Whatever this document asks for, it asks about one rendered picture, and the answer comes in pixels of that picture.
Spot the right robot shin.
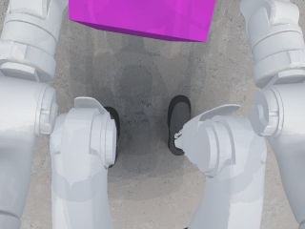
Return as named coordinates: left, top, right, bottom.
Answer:
left=174, top=104, right=267, bottom=165

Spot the robot left upper arm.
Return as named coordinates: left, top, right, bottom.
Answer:
left=0, top=75, right=58, bottom=229

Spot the right robot forearm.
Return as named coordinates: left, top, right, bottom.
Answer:
left=239, top=0, right=305, bottom=89

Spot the robot right upper arm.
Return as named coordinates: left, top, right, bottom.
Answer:
left=249, top=82, right=305, bottom=229

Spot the right robot thigh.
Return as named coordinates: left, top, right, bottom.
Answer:
left=184, top=115, right=266, bottom=229

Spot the carton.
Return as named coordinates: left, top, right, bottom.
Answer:
left=69, top=0, right=215, bottom=42

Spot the left robot forearm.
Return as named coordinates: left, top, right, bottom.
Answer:
left=0, top=0, right=69, bottom=83

